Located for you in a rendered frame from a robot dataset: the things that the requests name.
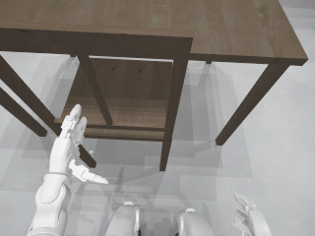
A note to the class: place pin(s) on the right robot hand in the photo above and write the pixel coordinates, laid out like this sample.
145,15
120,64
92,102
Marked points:
253,223

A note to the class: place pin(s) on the robot left shin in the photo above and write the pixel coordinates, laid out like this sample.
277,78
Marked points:
131,204

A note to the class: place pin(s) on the left robot hand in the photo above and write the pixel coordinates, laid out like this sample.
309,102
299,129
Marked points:
66,146

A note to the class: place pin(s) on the table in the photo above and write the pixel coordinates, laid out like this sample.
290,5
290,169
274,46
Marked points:
231,31

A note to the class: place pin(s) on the robot left forearm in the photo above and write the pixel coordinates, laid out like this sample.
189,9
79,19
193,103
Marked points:
51,199

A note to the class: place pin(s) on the chair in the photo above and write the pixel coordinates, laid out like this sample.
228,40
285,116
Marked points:
122,99

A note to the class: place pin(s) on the right robot thigh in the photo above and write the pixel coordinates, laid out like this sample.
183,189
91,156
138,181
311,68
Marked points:
192,223

